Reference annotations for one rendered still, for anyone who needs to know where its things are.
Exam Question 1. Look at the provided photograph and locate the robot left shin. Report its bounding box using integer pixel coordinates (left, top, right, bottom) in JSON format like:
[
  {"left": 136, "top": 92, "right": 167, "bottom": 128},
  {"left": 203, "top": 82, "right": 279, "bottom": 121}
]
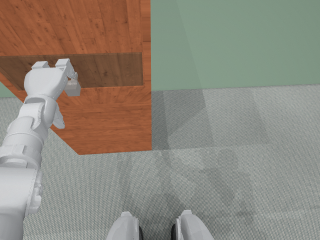
[{"left": 120, "top": 211, "right": 133, "bottom": 218}]

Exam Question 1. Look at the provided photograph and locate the robot right shin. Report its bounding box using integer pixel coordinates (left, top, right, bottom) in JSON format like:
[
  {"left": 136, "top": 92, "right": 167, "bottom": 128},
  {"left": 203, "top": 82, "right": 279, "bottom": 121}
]
[{"left": 176, "top": 210, "right": 192, "bottom": 240}]

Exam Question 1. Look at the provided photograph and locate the drawer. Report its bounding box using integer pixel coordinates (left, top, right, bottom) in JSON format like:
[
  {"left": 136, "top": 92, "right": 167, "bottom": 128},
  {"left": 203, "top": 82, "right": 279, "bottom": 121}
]
[{"left": 0, "top": 52, "right": 144, "bottom": 91}]

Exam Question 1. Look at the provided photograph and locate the left robot upper arm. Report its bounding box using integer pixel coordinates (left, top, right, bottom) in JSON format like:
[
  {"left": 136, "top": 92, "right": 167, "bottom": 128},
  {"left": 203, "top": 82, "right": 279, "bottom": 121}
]
[{"left": 0, "top": 167, "right": 44, "bottom": 240}]

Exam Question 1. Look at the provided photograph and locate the cabinet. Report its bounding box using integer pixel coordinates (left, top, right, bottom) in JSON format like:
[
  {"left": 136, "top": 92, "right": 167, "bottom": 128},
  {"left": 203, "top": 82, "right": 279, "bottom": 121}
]
[{"left": 0, "top": 0, "right": 152, "bottom": 155}]

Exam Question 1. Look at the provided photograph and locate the handle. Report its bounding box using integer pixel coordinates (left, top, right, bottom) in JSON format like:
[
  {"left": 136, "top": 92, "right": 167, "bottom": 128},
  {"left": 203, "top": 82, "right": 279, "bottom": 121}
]
[{"left": 64, "top": 72, "right": 81, "bottom": 97}]

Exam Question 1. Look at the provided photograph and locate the left robot hand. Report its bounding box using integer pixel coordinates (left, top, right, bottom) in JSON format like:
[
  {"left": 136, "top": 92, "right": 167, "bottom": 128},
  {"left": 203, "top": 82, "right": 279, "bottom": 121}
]
[{"left": 24, "top": 58, "right": 76, "bottom": 129}]

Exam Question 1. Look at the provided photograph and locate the robot shin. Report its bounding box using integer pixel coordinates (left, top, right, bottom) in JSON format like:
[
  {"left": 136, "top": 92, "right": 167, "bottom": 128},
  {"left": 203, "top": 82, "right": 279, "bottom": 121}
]
[
  {"left": 176, "top": 210, "right": 192, "bottom": 240},
  {"left": 120, "top": 211, "right": 133, "bottom": 218}
]

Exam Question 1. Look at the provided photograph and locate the robot left forearm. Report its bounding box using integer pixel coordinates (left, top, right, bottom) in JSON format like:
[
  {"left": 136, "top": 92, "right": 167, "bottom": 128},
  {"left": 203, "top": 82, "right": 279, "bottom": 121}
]
[{"left": 0, "top": 94, "right": 57, "bottom": 171}]

